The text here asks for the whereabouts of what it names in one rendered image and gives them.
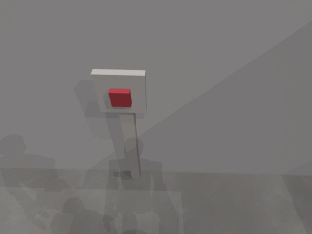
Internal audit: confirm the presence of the panel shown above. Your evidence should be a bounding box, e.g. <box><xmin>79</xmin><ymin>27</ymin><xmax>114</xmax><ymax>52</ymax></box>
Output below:
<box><xmin>90</xmin><ymin>69</ymin><xmax>147</xmax><ymax>179</ymax></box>

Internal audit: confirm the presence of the button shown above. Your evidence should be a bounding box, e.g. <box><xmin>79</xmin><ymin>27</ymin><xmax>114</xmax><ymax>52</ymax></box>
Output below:
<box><xmin>108</xmin><ymin>88</ymin><xmax>132</xmax><ymax>107</ymax></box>

